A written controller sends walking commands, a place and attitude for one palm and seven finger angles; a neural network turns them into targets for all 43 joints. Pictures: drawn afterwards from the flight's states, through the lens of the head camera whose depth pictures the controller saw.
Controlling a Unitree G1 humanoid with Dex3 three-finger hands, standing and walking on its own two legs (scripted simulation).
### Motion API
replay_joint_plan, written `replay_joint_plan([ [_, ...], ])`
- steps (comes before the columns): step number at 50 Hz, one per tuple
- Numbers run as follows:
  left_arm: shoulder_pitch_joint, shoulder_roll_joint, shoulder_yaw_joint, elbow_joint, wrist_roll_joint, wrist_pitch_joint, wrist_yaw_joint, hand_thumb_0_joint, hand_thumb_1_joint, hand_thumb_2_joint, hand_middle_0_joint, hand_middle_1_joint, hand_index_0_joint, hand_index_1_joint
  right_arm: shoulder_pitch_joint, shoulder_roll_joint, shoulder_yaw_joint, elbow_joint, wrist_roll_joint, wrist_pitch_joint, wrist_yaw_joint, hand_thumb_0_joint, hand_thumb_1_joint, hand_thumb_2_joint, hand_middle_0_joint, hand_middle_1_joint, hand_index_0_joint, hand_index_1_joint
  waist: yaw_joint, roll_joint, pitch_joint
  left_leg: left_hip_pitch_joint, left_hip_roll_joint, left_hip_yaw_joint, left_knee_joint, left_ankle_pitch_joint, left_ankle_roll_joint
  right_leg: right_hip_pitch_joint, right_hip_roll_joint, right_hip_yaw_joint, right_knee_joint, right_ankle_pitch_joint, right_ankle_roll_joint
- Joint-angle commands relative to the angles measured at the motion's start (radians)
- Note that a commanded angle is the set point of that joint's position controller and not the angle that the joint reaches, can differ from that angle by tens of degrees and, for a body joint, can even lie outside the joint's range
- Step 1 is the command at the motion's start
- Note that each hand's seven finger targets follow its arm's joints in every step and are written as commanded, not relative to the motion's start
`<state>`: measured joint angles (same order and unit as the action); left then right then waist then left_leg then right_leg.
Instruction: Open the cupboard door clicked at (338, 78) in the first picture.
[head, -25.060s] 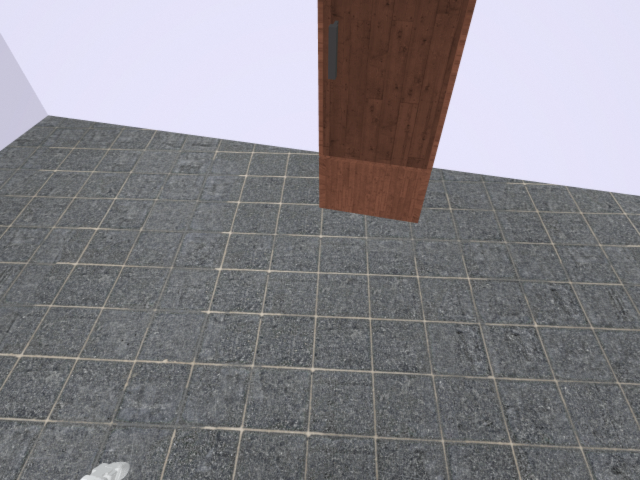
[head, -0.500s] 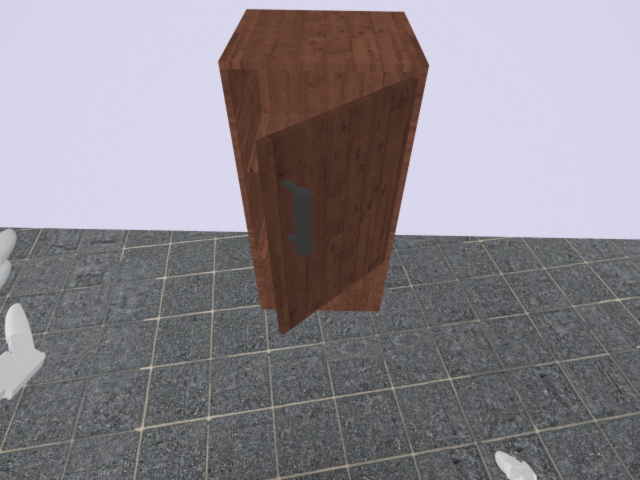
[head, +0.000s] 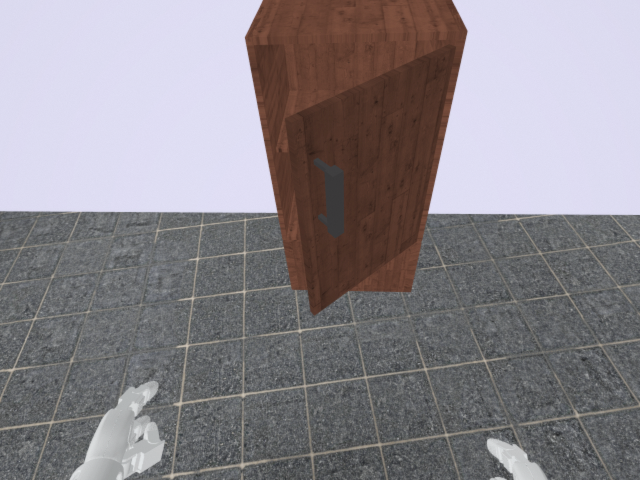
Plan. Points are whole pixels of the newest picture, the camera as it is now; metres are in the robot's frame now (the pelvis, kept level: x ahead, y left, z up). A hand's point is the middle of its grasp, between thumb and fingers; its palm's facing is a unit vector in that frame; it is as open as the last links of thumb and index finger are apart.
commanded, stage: let the arm hang, fingers relaxed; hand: left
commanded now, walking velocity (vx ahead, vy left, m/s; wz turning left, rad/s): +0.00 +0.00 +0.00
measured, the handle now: (327, 198) +0.61 +0.03 -0.02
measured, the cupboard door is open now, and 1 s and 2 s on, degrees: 42 42 42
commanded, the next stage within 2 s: look to check the result in 0.92 s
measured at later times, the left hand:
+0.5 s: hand out of the picture -0.02 +0.21 -0.16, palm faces +0.03 -0.96 -0.28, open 7.3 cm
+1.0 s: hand out of the picture +0.05 +0.18 -0.16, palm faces +0.02 -0.98 -0.22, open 7.3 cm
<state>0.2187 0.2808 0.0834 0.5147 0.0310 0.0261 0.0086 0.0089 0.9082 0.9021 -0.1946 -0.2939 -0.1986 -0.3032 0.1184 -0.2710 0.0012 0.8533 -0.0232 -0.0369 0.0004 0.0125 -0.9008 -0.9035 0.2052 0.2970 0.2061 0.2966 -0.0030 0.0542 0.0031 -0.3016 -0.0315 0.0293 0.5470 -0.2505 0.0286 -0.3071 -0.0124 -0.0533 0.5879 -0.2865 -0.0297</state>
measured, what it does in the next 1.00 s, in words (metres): stands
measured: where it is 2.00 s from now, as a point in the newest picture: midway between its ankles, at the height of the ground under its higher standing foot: outside the picture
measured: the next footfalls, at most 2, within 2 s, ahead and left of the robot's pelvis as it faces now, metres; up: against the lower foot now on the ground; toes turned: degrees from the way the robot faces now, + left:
none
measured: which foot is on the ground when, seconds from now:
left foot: down 0.00-1.00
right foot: down 0.00-1.00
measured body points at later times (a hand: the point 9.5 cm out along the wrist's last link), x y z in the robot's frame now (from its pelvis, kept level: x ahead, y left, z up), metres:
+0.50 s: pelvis +0.00 +0.00 +0.01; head +0.02 -0.01 +0.46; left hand -0.02 +0.26 -0.13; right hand +0.00 -0.24 -0.15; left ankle +0.02 +0.10 -0.73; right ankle +0.02 -0.10 -0.73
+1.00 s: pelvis +0.01 -0.01 +0.01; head +0.02 -0.02 +0.46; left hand +0.05 +0.23 -0.14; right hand +0.02 -0.24 -0.15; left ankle +0.02 +0.10 -0.73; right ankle +0.02 -0.10 -0.73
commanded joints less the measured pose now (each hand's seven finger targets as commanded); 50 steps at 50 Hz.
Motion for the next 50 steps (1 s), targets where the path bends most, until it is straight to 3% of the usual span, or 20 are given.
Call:
replay_joint_plan([
  [1,-0.021,0.12,-0.022,0.161,-0.005,-0.037,0.003,0.0,0.9,0.9,-0.2,-0.3,-0.2,-0.3,0.011,-0.138,-0.034,-0.013,-0.008,0.008,-0.009,0.0,-0.9,-0.9,0.2,0.3,0.2,0.3,-0.002,-0.095,-0.078,0.074,0.114,-0.129,-0.128,0.218,0.018,0.107,-0.094,0.135,-0.146,0.201,-0.029],
  [5,-0.007,0.089,-0.048,0.36,-0.014,-0.033,0.009,0.0,0.9,0.9,-0.2,-0.3,-0.2,-0.3,0.018,-0.088,-0.015,0.068,-0.003,0.026,-0.017,0.0,-0.9,-0.9,0.2,0.3,0.2,0.3,0.001,0.044,-0.035,0.077,0.116,-0.126,-0.196,0.104,0.007,0.131,-0.086,0.133,-0.221,0.099,-0.016],
  [8,0.022,0.066,-0.041,0.454,-0.015,-0.039,0.011,0.0,0.9,0.9,-0.2,-0.3,-0.2,-0.3,0.056,-0.067,-0.019,0.119,-0.003,0.031,-0.025,0.0,-0.9,-0.9,0.2,0.3,0.2,0.3,-0.001,0.07,-0.033,0.092,0.117,-0.121,-0.204,0.06,0.007,0.144,-0.091,0.128,-0.266,0.086,-0.024],
  [10,0.024,0.065,-0.046,0.499,-0.019,-0.041,0.01,0.0,0.9,0.9,-0.2,-0.3,-0.2,-0.3,0.081,-0.064,-0.02,0.149,-0.001,0.034,-0.027,0.0,-0.9,-0.9,0.2,0.3,0.2,0.3,-0.003,0.062,-0.024,0.085,0.119,-0.125,-0.215,0.034,0.006,0.152,-0.092,0.124,-0.281,0.071,-0.026],
  [13,0.028,0.06,-0.052,0.551,-0.02,-0.041,0.01,0.0,0.9,0.9,-0.2,-0.3,-0.2,-0.3,0.114,-0.063,-0.023,0.182,0.003,0.036,-0.031,0.0,-0.9,-0.9,0.2,0.3,0.2,0.3,-0.006,-0.007,0.009,0.086,0.126,-0.13,-0.224,0.033,0.009,0.136,-0.092,0.109,-0.296,0.05,-0.027],
  [21,0.037,0.065,-0.056,0.605,-0.023,-0.037,0.014,0.0,0.9,0.9,-0.2,-0.3,-0.2,-0.3,0.165,-0.063,-0.023,0.231,0.002,0.036,-0.033,0.0,-0.9,-0.9,0.2,0.3,0.2,0.3,-0.004,-0.071,0.041,0.081,0.127,-0.128,-0.24,0.019,0.013,0.127,-0.095,0.104,-0.301,0.006,-0.027],
  [31,0.016,0.06,-0.052,0.601,-0.023,-0.038,0.018,0.0,0.9,0.9,-0.2,-0.3,-0.2,-0.3,0.165,-0.04,-0.018,0.25,-0.001,0.029,-0.03,0.0,-0.9,-0.9,0.2,0.3,0.2,0.3,0.003,-0.044,0.06,0.069,0.125,-0.128,-0.257,0.059,0.009,0.138,-0.098,0.101,-0.289,0.044,-0.023],
  [34,0.008,0.054,-0.052,0.597,-0.023,-0.039,0.02,0.0,0.9,0.9,-0.2,-0.3,-0.2,-0.3,0.168,-0.027,-0.016,0.253,-0.002,0.029,-0.029,0.0,-0.9,-0.9,0.2,0.3,0.2,0.3,0.001,-0.06,0.069,0.07,0.12,-0.121,-0.253,0.068,0.006,0.134,-0.099,0.107,-0.297,0.038,-0.022],
  [50,0.012,0.039,-0.05,0.588,-0.025,-0.05,0.023,0.0,0.9,0.9,-0.2,-0.3,-0.2,-0.3,0.161,-0.025,-0.018,0.255,0.001,0.024,-0.036,0.0,-0.9,-0.9,0.2,0.3,0.2,0.3,-0.004,-0.047,0.032,0.132,0.127,-0.109,-0.239,0.174,0.0,0.168,-0.1,0.104,-0.303,0.161,-0.022],
])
